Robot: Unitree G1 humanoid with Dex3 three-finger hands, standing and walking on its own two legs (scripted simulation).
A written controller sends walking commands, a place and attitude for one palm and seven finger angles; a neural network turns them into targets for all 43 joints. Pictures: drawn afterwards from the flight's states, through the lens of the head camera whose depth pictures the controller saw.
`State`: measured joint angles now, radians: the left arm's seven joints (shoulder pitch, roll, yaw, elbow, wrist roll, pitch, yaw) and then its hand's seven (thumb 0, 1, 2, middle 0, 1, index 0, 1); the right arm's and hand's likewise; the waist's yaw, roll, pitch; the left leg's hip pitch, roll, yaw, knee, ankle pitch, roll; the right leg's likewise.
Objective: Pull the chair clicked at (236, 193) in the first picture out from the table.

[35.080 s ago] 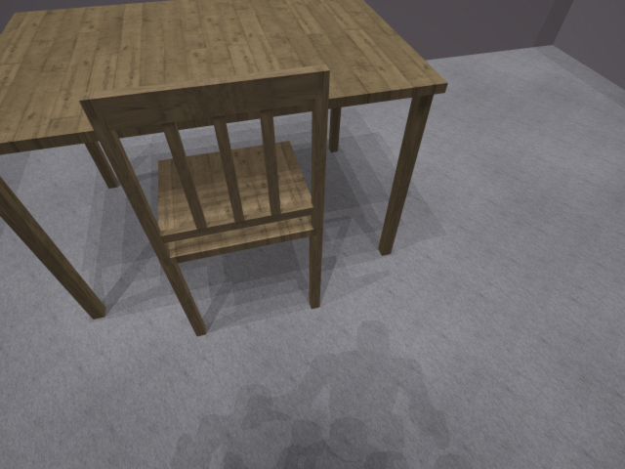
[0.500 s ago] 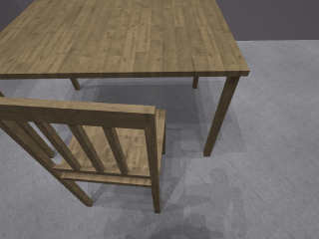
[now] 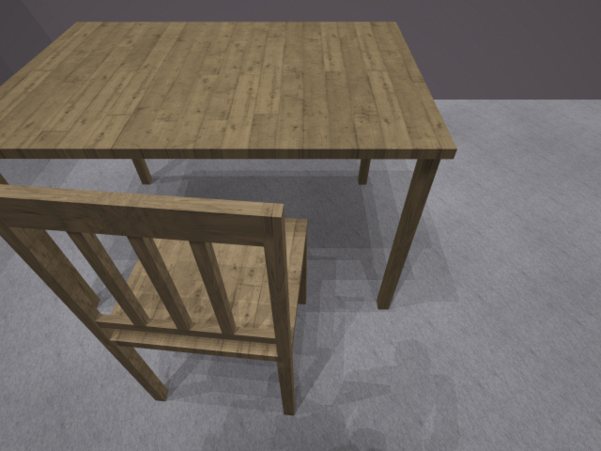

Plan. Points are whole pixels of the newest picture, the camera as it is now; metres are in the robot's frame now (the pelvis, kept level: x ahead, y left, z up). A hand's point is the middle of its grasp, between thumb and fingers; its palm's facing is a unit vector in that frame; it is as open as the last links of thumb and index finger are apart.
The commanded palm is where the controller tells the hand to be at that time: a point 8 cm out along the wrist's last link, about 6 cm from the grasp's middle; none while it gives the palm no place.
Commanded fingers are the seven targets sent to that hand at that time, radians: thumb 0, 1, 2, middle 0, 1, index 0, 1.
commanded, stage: look again from close up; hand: left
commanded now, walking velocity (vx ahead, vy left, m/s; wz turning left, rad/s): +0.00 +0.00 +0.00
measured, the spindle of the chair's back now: (164, 286) +0.40 +0.27 -0.08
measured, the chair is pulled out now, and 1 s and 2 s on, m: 0.19 0.19 0.19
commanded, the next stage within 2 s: none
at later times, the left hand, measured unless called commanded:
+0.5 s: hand out of the picture +0.04 +0.23 -0.16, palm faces -0.01 -0.97 -0.24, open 7.4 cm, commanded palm none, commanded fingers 0.00 0.90 0.90 -0.20 -0.30 -0.20 -0.30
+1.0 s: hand out of the picture +0.01 +0.21 -0.17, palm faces -0.03 -0.98 -0.20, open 7.4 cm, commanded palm none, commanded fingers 0.00 0.90 0.90 -0.20 -0.30 -0.20 -0.30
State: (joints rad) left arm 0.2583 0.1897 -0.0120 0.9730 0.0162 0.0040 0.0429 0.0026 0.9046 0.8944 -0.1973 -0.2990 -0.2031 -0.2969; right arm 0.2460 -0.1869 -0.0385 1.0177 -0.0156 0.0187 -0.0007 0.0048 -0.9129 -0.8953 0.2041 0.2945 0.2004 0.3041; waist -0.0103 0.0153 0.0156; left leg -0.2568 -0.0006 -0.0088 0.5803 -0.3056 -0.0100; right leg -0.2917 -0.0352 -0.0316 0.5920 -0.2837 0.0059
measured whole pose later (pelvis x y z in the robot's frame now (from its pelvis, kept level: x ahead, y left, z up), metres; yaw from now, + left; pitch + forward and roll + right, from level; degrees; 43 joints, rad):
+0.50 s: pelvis +0.01 +0.03 +0.01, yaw -1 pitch -1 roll +0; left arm 0.27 0.22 -0.02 1.02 0.02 0.00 0.04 0.00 0.91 0.89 -0.19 -0.30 -0.20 -0.30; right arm 0.19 -0.17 -0.02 1.08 -0.01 -0.01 -0.01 0.00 -0.91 -0.90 0.20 0.29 0.20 0.30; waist 0.01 -0.01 0.02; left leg -0.19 -0.03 0.02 0.50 -0.28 0.04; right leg -0.22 -0.06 0.00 0.48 -0.24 0.06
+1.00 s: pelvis +0.01 +0.04 +0.01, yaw -2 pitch -2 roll +0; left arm 0.32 0.18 -0.03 1.07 0.02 -0.01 0.04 0.00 0.91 0.89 -0.20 -0.30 -0.20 -0.30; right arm 0.24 -0.16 -0.01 1.15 0.00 -0.01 -0.01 0.00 -0.91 -0.90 0.20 0.29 0.20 0.30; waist 0.01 -0.02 0.02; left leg -0.16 -0.04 0.04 0.46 -0.27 0.04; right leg -0.20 -0.07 0.01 0.45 -0.22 0.06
